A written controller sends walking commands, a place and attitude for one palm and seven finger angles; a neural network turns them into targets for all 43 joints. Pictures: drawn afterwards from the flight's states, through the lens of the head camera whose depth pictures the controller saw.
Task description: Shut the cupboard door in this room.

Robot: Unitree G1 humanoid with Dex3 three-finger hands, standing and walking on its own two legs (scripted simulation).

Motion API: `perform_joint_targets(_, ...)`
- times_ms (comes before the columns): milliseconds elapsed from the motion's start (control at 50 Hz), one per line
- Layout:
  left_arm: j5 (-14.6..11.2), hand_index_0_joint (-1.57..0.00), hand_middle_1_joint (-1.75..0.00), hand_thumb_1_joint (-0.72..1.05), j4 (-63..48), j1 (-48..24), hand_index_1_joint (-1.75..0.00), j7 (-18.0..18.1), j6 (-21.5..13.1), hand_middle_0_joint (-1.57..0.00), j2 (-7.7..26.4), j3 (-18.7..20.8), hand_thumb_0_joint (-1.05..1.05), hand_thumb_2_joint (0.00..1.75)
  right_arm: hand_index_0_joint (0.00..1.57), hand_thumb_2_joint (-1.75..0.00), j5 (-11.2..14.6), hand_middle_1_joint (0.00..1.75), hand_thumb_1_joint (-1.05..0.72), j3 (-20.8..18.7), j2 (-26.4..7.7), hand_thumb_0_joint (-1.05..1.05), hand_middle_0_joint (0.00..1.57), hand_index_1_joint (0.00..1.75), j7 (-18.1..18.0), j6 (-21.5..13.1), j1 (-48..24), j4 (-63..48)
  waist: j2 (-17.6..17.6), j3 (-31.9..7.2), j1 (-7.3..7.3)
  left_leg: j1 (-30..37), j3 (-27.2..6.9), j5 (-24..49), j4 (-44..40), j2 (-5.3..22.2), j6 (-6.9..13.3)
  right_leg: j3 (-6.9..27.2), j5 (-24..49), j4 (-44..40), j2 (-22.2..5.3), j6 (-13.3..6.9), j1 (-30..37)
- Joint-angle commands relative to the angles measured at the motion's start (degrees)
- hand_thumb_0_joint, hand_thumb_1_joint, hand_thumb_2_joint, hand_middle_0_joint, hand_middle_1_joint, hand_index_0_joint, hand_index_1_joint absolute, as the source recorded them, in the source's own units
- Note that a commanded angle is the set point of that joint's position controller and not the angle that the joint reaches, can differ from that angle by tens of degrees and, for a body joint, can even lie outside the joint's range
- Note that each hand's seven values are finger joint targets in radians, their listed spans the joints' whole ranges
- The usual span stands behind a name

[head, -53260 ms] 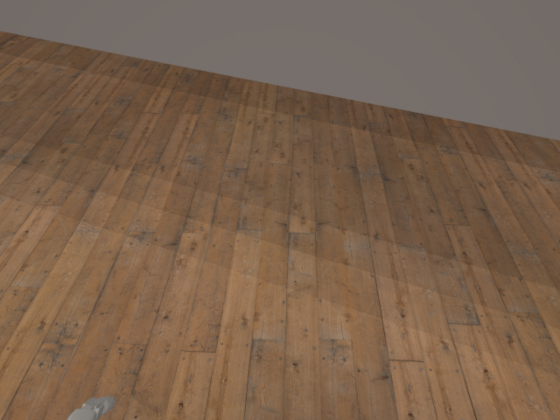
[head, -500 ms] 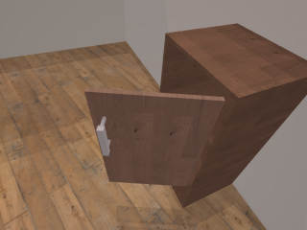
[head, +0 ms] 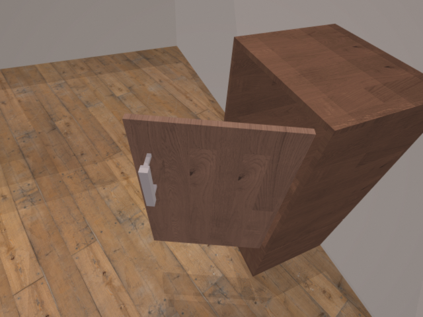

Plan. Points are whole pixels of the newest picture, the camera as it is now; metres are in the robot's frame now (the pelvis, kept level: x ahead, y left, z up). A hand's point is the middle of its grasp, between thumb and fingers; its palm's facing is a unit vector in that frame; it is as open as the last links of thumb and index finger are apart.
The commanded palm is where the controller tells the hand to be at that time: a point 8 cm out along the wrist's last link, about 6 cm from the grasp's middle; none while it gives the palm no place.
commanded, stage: look again from close up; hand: left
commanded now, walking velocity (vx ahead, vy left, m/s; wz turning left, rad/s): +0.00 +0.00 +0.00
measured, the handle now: (149, 180) +0.42 +0.18 -0.04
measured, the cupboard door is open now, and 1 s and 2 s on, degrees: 63 63 63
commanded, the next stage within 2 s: raise the hand and make a fist in 0.48 s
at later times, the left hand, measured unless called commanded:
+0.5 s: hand out of the picture -0.02 +0.16 -0.18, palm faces +0.01 -0.99 -0.15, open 7.3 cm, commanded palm none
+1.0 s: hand out of the picture +0.13 +0.15 -0.09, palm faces +0.06 -1.00 +0.06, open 6.1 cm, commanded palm +0.11 +0.21 -0.06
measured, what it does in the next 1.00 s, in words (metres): lowers itself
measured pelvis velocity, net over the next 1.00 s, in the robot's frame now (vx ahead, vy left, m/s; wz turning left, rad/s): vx -0.03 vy -0.04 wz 0.06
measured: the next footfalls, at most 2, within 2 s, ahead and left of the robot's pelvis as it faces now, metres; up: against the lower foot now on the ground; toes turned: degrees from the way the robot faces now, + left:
none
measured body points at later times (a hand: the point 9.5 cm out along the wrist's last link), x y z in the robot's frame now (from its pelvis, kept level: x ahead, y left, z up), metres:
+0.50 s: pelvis +0.00 +0.00 +0.00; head +0.01 +0.02 +0.45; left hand -0.02 +0.21 -0.17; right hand -0.01 -0.22 -0.15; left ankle +0.01 +0.05 -0.74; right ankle -0.03 -0.16 -0.74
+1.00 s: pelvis -0.03 -0.04 -0.09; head +0.00 -0.01 +0.36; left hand +0.12 +0.21 -0.09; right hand +0.19 -0.30 -0.11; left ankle +0.01 +0.05 -0.74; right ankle +0.02 -0.12 -0.74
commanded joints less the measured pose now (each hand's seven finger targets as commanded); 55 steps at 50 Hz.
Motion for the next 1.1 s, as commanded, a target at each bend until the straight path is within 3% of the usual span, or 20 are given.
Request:
perform_joint_targets(0,0.25,-0.20,-0.30,0.90,-1.54,3.53,-0.30,0.39,-1.12,-0.20,4.92,0.66,0.00,0.90,0.20,-0.90,0.27,0.30,-0.90,-0.90,-6.57,0.00,0.20,0.30,-0.39,-0.88,2.18,-1.56,1.18,1.87,-0.20,0.45,-9.36,5.44,-6.91,9.24,-2.87,2.19,5.88,-3.08,-2.70,-3.93,-3.18)
perform_joint_targets(200,0.34,-0.20,-0.30,0.90,-0.69,4.30,-0.30,0.43,-1.01,-0.20,4.15,0.67,0.00,0.90,0.20,-0.90,0.29,0.30,-0.90,-1.05,-5.97,0.00,0.20,0.30,-0.44,-0.82,2.89,-0.37,1.90,2.98,-0.02,-0.48,-10.30,1.41,-9.05,9.48,-3.09,1.83,4.46,-3.20,-2.58,-3.71,-3.31)
perform_joint_targets(540,0.24,-0.20,-0.30,0.90,-0.16,5.11,-0.30,0.55,-1.20,-0.20,3.23,0.70,0.00,0.90,0.20,-0.90,0.39,0.30,-0.90,-1.08,-4.73,0.00,0.20,0.30,-0.67,-1.05,4.02,0.92,0.70,2.40,0.10,1.02,-9.44,5.82,-8.17,9.46,-2.82,2.02,6.12,-3.63,-2.81,-3.68,-3.10)
perform_joint_targets(560,1.51,-0.20,-0.30,0.90,0.95,3.02,-0.30,2.31,-2.14,-0.20,5.24,0.32,0.00,0.90,0.20,-0.90,0.46,0.30,-0.90,-0.73,-8.54,0.00,0.20,0.30,-0.28,-1.16,2.87,-2.82,6.14,2.97,-0.86,-0.93,-10.18,28.91,-0.27,11.15,-5.99,1.02,7.62,0.69,-2.06,-3.68,-5.34)
perform_joint_targets(580,-5.39,-0.20,-0.30,0.90,-95.25,-43.45,-0.30,3.25,-16.16,-0.20,33.37,20.43,0.00,0.90,0.20,-0.90,1.51,0.30,-0.90,-3.61,-18.89,0.00,0.20,0.30,-4.18,-11.70,9.42,-21.24,4.03,-20.79,-12.29,21.98,-16.91,32.10,-0.34,9.99,-7.34,-5.81,11.40,10.78,5.40,-2.87,-11.08)
perform_joint_targets(600,-6.30,-0.22,-0.32,0.90,-81.29,-5.34,-0.32,3.75,-12.62,-0.22,9.68,0.91,0.00,0.90,0.20,-0.90,4.44,0.30,-0.90,1.28,-11.93,0.00,0.20,0.30,-5.28,-17.77,4.09,-19.55,22.82,-26.01,-3.72,28.71,-16.90,26.70,-2.04,11.73,-10.47,-4.82,-5.94,20.12,6.99,-4.28,-16.65)
perform_joint_targets(620,-7.92,-0.24,-0.34,0.90,-76.87,-4.14,-0.34,5.99,-9.71,-0.24,9.38,3.87,0.00,0.90,0.20,-0.90,2.18,0.30,-0.90,0.48,-12.33,0.00,0.20,0.30,-5.15,-19.62,1.71,-16.54,20.35,-22.71,-1.33,19.11,-15.75,25.35,-7.37,10.77,-12.95,-2.13,-8.01,18.96,6.11,-4.84,-16.36)
perform_joint_targets(640,-8.10,-0.25,-0.36,0.90,-56.98,10.93,-0.36,5.74,-2.69,-0.25,-5.00,-4.37,0.00,0.90,0.20,-0.90,2.75,0.30,-0.90,-0.08,-8.81,0.00,0.20,0.30,-2.90,-19.77,0.89,-13.99,13.04,-12.07,-1.76,8.50,-14.91,13.42,-8.15,10.02,-12.15,-2.30,-7.91,18.05,3.62,-4.68,-18.55)
perform_joint_targets(660,-9.80,-0.27,-0.38,0.90,-67.70,1.33,-0.38,5.58,-3.82,-0.27,-3.59,-6.20,0.00,0.90,0.20,-0.90,3.31,0.30,-0.90,-2.11,-12.41,0.00,0.20,0.30,-1.25,-20.15,2.47,-17.69,11.82,-5.21,-3.58,2.09,-13.34,2.52,-4.97,8.57,-9.44,-3.02,-5.22,14.72,3.15,-4.91,-18.17)
perform_joint_targets(680,-9.27,-0.29,-0.40,0.90,-66.87,0.60,-0.40,4.23,-6.26,-0.29,-3.57,-5.53,0.00,0.90,0.20,-0.90,3.14,0.30,-0.90,-2.10,-11.94,0.00,0.20,0.30,-0.85,-21.08,0.23,-21.11,10.35,-0.74,-3.75,-2.94,-12.75,-4.17,-1.09,6.90,-8.01,-4.02,-3.94,10.23,3.23,-5.11,-18.77)
perform_joint_targets(700,-8.63,-0.31,-0.42,0.90,-59.54,-0.31,-0.42,2.95,-9.03,-0.31,-0.72,-2.09,0.00,0.90,0.20,-0.90,2.52,0.30,-0.90,-2.23,-12.84,0.00,0.20,0.30,-0.66,-21.53,-1.23,-22.33,2.86,3.83,-4.64,-9.87,-11.84,-9.47,3.32,5.19,-6.66,-4.11,-4.40,6.52,2.89,-5.14,-20.88)
perform_joint_targets(740,-10.05,-0.35,-0.46,0.90,-47.63,12.55,-0.46,-1.85,-15.66,-0.35,-0.74,2.46,0.00,0.90,0.20,-0.90,1.91,0.30,-0.90,-3.29,-12.15,0.00,0.20,0.30,0.51,-20.87,-1.86,-26.42,-12.64,2.43,-1.53,-18.86,-9.51,-8.54,11.94,2.90,-6.03,-3.52,-13.15,7.74,2.59,-5.52,-25.91)
perform_joint_targets(760,-11.76,-0.36,-0.48,0.90,-46.14,17.77,-0.48,-5.29,-19.91,-0.36,0.79,6.60,0.00,0.90,0.20,-0.90,1.48,0.30,-0.90,-4.03,-12.44,0.00,0.20,0.30,0.79,-20.43,-3.27,-28.25,-15.53,-1.53,0.96,-22.89,-8.52,-7.93,15.75,2.20,-6.22,-3.00,-14.00,11.36,2.73,-5.93,-27.21)
perform_joint_targets(800,-16.26,-0.40,-0.52,0.90,-46.04,19.13,-0.52,-13.78,-28.53,-0.40,4.20,10.91,0.00,0.90,0.20,-0.90,1.38,0.30,-0.90,-5.17,-12.73,0.00,0.20,0.30,0.97,-18.98,-6.43,-31.96,-22.42,-2.36,2.61,-33.10,-6.19,-13.64,22.15,0.68,-7.43,0.97,-25.09,14.55,1.86,-6.09,-30.12)
perform_joint_targets(840,-18.08,-0.44,-0.56,0.90,-46.22,17.04,-0.56,-21.77,-35.25,-0.44,6.95,12.84,0.00,0.90,0.20,-0.90,1.89,0.30,-0.90,-6.05,-13.74,0.00,0.20,0.30,1.95,-17.80,-8.66,-36.29,-17.11,-2.20,2.48,-39.12,-5.32,-15.41,28.23,0.15,-7.54,6.31,-27.51,17.99,0.38,-6.25,-31.36)
perform_joint_targets(860,-18.01,-0.46,-0.58,0.90,-45.71,17.74,-0.58,-22.94,-36.36,-0.46,9.43,16.29,0.00,0.90,0.20,-0.90,2.27,0.30,-0.90,-6.51,-13.29,0.00,0.20,0.30,2.03,-17.41,-9.09,-38.07,-12.65,-4.13,3.56,-41.63,-4.90,-15.97,30.35,-0.20,-6.86,7.96,-27.02,20.08,0.41,-6.20,-31.46)
perform_joint_targets(920,-18.34,-0.51,-0.64,0.90,-57.79,13.40,-0.64,-22.87,-36.24,-0.51,11.70,16.95,0.00,0.90,0.20,-0.90,2.37,0.30,-0.90,-6.29,-12.87,0.00,0.20,0.30,2.31,-16.46,-10.36,-42.74,5.37,-10.43,4.93,-42.78,-4.71,-17.87,32.27,-0.15,-5.57,7.86,-28.65,26.00,1.81,-7.05,-35.22)
perform_joint_targets(980,-19.09,-0.57,-0.70,0.90,-77.60,5.94,-0.70,-19.53,-38.99,-0.57,11.48,14.18,0.00,0.90,0.20,-0.90,1.79,0.30,-0.90,-5.38,-12.30,0.00,0.20,0.30,1.79,-17.33,-8.89,-45.19,14.11,-19.71,2.45,-37.24,-8.45,-19.51,32.75,1.72,-4.59,5.54,-23.36,31.13,3.83,-7.17,-40.34)
perform_joint_targets(1020,-19.11,-0.60,-0.74,0.90,-91.22,-1.95,-0.74,-17.33,-42.09,-0.60,14.01,13.08,0.00,0.90,0.20,-0.90,1.38,0.30,-0.90,-4.85,-12.42,0.00,0.20,0.30,0.78,-17.94,-7.10,-43.93,15.47,-24.36,-0.84,-34.60,-9.82,-15.42,36.06,2.37,-3.95,5.26,-17.46,33.50,4.94,-6.99,-41.97)
perform_joint_targets(1080,-18.70,-0.66,-0.80,0.90,-87.94,1.42,-0.80,-18.16,-43.47,-0.66,9.54,7.87,0.00,0.90,0.20,-0.90,1.45,0.30,-0.90,-4.29,-12.67,0.00,0.20,0.30,-0.50,-18.39,-5.81,-40.26,10.87,-20.99,-3.91,-37.27,-10.21,-10.26,41.47,3.07,-3.20,5.39,-12.94,33.41,5.31,-6.43,-44.58)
